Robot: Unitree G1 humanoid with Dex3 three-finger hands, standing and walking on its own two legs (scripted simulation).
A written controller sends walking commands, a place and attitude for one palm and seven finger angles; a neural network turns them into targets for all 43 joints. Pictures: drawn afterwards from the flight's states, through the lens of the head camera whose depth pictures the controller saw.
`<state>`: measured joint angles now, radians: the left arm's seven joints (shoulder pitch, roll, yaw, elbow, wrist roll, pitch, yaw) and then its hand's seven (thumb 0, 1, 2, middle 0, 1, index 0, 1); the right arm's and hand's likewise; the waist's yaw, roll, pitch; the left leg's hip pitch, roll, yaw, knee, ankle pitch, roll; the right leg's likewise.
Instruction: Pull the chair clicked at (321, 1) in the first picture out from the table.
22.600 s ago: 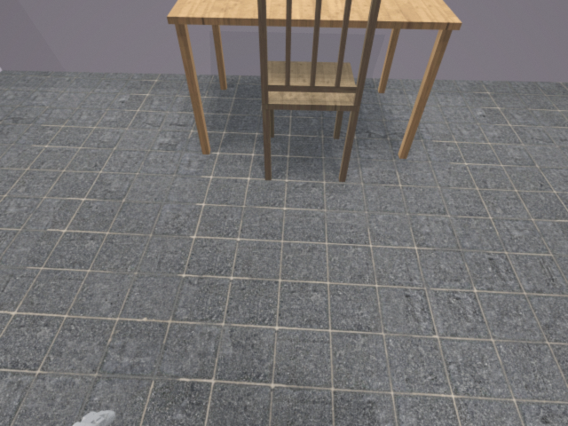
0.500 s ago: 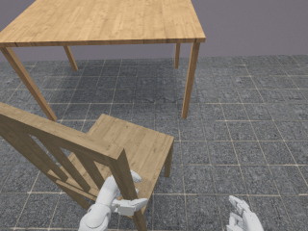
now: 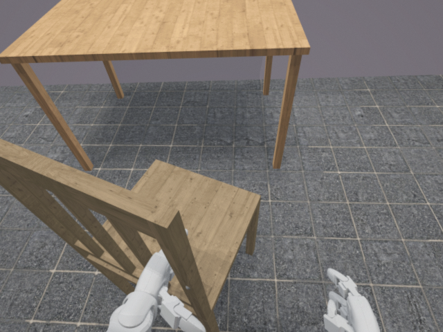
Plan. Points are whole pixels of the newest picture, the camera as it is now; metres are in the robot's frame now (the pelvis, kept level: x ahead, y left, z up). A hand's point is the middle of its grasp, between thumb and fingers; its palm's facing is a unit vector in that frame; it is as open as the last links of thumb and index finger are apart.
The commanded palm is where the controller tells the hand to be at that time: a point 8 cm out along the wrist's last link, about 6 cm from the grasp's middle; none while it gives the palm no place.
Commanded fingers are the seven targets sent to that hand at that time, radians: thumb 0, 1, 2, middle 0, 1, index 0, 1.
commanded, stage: draw the fingers out of the gap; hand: left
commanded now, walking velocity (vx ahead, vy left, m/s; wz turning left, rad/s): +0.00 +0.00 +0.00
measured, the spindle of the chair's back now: (103, 238) +0.31 +0.25 -0.02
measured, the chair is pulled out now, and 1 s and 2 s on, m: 0.59 0.59 0.59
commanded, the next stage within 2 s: draw the hand back to the body in 0.86 s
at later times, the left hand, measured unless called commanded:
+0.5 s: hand (176, 325) +0.15 +0.08 -0.01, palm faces -0.21 -0.98 -0.08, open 17.5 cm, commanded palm +0.14 +0.13 +0.00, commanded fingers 0.00 -0.55 0.20 0.00 0.00 0.00 0.00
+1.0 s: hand out of the picture +0.10 +0.10 -0.01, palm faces -0.17 -0.98 -0.10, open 16.9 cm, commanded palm +0.07 +0.14 +0.01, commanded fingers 0.00 -0.55 0.20 0.00 0.00 0.00 0.00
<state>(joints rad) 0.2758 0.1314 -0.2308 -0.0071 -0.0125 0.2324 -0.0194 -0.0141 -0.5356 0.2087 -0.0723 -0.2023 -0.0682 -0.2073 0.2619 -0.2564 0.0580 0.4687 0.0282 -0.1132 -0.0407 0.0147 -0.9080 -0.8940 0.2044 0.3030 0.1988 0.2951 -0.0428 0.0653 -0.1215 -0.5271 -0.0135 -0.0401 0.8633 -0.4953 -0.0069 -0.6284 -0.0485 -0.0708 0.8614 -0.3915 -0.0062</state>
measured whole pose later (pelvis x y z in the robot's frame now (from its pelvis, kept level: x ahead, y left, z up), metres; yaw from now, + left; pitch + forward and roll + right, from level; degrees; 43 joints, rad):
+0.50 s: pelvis +0.01 +0.01 -0.01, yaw +0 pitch +11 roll +0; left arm 0.64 0.15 -0.27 -0.30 0.04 0.20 -0.02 -0.02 -0.54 0.21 -0.01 0.00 0.00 0.00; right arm 0.29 -0.24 0.04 0.39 0.03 -0.14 -0.06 0.02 -0.91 -0.89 0.20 0.30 0.20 0.30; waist -0.03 0.05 -0.15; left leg -0.58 -0.02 -0.04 0.94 -0.55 0.00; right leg -0.67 -0.05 -0.07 0.93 -0.43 0.00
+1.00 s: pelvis +0.00 +0.02 -0.02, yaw +0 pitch +10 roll -1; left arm 0.90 0.16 -0.24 -0.46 0.09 0.18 -0.05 -0.09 -0.40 0.28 -0.01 0.00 0.00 0.00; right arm 0.33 -0.22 0.02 0.32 0.04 -0.17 -0.07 0.02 -0.91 -0.89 0.21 0.30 0.20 0.30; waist -0.02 0.05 -0.18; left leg -0.63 -0.02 -0.03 1.03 -0.58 0.02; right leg -0.72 -0.05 -0.06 0.99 -0.45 0.01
